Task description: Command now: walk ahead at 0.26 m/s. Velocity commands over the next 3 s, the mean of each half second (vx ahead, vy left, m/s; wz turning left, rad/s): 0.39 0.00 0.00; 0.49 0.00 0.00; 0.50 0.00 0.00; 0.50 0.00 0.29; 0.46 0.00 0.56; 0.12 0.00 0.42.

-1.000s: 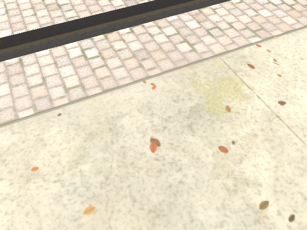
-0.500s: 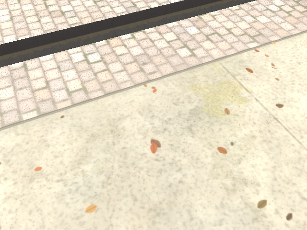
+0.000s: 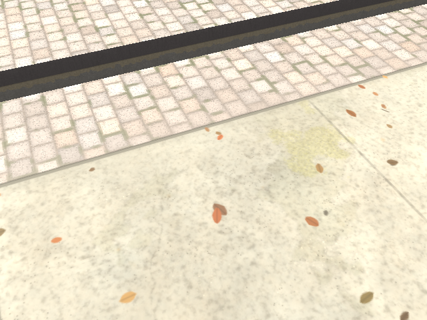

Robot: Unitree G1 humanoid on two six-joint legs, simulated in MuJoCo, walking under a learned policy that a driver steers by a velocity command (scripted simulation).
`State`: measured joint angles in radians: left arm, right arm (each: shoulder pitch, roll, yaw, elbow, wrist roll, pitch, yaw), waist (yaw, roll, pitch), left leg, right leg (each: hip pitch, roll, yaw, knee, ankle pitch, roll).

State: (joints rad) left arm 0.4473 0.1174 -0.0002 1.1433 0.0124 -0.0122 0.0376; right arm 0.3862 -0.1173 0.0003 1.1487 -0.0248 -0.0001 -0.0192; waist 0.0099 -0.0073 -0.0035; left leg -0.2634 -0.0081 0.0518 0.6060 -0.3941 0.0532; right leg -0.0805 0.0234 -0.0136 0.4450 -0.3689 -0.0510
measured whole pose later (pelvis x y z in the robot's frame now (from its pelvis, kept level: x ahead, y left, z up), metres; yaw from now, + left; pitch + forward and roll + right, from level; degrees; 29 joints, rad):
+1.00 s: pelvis +0.47 +0.02 +0.01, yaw +0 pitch +0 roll -1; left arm 0.49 0.14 0.02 1.09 0.01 -0.11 0.00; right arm 0.11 -0.18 -0.04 0.94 -0.02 -0.04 0.03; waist 0.05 0.03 0.05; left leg -0.65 0.11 0.04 0.80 -0.03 0.04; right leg 0.03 0.10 -0.10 0.19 -0.22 -0.11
